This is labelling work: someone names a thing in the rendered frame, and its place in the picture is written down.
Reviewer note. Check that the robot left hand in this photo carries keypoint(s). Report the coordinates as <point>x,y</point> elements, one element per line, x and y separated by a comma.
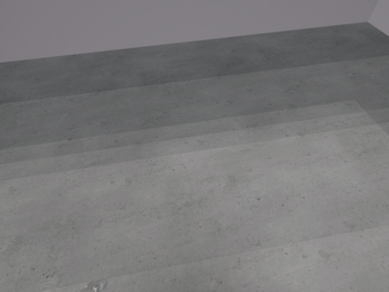
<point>95,286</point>

